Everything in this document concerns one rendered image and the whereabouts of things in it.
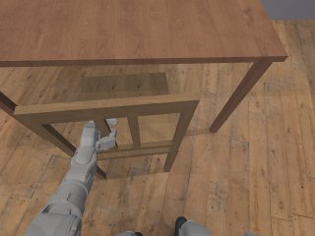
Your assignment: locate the robot right foot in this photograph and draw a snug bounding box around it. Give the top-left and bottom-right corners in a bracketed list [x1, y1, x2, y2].
[175, 216, 187, 236]

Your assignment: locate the robot left hand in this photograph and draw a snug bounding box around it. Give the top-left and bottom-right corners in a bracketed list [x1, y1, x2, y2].
[80, 118, 118, 151]

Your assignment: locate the right robot shin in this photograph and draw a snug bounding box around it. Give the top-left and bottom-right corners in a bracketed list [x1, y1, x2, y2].
[182, 220, 195, 227]

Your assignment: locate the left robot forearm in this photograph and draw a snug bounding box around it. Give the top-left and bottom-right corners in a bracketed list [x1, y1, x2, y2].
[24, 146, 97, 236]

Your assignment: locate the table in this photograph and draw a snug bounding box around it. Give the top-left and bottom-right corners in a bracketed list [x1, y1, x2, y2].
[0, 0, 288, 141]

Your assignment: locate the robot left upper arm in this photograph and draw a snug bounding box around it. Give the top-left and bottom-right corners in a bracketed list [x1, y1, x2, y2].
[27, 212, 82, 236]

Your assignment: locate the chair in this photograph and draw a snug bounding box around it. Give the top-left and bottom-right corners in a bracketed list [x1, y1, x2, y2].
[13, 72, 200, 180]

